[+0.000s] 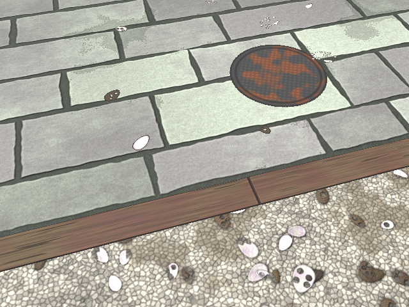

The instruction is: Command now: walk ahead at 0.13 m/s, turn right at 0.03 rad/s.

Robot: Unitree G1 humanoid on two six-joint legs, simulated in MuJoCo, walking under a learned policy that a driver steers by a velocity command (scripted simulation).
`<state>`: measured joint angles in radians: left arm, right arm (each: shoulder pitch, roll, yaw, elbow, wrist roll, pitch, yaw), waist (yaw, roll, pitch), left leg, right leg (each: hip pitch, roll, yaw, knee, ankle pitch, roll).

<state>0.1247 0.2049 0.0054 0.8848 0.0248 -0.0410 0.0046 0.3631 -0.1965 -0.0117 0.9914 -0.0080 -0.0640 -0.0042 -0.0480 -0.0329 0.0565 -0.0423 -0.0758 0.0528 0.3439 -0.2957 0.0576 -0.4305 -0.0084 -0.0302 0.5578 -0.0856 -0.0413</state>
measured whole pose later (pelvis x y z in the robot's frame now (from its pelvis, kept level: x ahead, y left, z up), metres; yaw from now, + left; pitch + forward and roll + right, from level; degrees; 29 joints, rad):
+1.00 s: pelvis +0.06 +0.02 +0.00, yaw +0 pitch -2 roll +0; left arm 0.29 0.14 0.00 1.16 0.01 0.00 0.04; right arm 0.34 -0.13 0.01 1.14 -0.01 -0.01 -0.04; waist 0.01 0.00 0.02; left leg -0.09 -0.02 0.01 0.39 -0.27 0.03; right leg -0.22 0.01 -0.03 0.39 -0.15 -0.02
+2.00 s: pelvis +0.41 +0.01 -0.03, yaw +10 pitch -1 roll +1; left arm 0.38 0.16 0.03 1.04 0.01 -0.08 0.03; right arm 0.13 -0.21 -0.07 0.94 -0.02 -0.04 0.01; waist -0.01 0.00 0.09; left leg -0.41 -0.13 0.13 0.61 -0.20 0.18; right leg -0.20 0.00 -0.06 1.25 -0.44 -0.04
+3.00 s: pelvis +0.55 +0.00 +0.00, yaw +24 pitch +1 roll -1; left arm 0.35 0.27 0.05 0.85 0.00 0.02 0.00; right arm 0.28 -0.27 -0.02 0.85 -0.03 -0.01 0.00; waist 0.01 0.00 -0.04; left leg -0.18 -0.02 0.02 0.43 -0.36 0.07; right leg -0.25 0.05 0.03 0.45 -0.25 -0.06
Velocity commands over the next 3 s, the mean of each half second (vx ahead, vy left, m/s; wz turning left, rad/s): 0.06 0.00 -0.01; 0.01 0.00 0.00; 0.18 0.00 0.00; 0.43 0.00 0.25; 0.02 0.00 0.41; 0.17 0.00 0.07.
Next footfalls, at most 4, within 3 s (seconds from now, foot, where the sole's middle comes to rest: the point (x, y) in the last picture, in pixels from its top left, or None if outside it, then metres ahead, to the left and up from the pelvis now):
0.02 right None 0.14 -0.09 -0.78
0.30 left None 0.06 0.12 -0.78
1.92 left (191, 291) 0.53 0.05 -0.78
2.56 right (226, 254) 0.65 -0.07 -0.78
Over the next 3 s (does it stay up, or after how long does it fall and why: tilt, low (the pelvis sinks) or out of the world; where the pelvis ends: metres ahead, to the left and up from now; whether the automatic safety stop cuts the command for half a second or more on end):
stays up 0.55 0.00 0.00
